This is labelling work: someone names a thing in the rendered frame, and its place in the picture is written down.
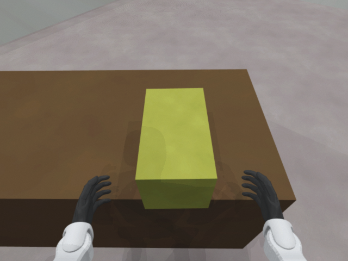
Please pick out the robot left hand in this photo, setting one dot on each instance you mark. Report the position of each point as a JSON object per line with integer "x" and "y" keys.
{"x": 87, "y": 204}

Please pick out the robot left forearm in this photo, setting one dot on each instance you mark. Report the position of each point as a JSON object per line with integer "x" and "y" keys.
{"x": 76, "y": 244}

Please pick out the robot right hand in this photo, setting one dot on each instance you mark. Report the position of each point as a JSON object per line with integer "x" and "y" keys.
{"x": 266, "y": 196}

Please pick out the pedestal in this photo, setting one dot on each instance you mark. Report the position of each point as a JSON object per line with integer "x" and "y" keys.
{"x": 59, "y": 129}

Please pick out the carton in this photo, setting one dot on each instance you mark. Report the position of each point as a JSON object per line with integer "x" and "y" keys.
{"x": 176, "y": 166}

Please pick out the robot right forearm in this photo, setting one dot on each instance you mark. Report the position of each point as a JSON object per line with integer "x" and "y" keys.
{"x": 281, "y": 244}

